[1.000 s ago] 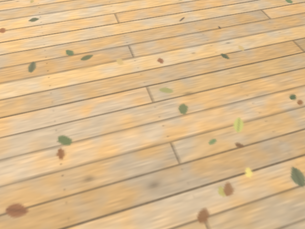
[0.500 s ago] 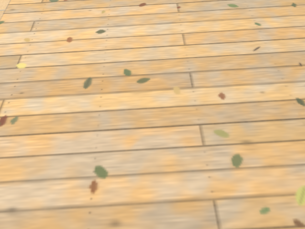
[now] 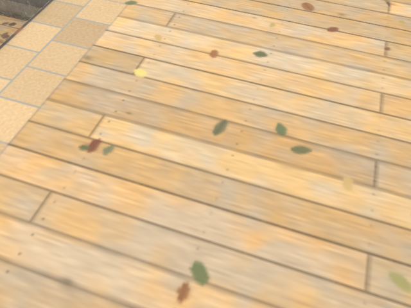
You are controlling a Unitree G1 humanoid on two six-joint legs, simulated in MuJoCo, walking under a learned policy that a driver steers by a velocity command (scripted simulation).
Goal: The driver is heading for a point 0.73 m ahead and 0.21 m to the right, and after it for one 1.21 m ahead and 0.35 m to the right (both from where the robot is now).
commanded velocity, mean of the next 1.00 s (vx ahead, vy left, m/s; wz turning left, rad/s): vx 0.50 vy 0.00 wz -0.21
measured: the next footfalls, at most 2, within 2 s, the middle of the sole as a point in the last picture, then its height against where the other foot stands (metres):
right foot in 0.44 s outside the picture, level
left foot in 0.96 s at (210, 230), level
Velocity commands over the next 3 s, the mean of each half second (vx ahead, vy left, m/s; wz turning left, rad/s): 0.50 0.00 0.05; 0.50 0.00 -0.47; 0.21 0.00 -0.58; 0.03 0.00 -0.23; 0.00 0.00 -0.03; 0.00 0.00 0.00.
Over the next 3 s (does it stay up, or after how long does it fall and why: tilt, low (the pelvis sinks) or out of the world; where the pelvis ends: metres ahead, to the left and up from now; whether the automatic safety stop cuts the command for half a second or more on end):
stays up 0.76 -0.10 0.02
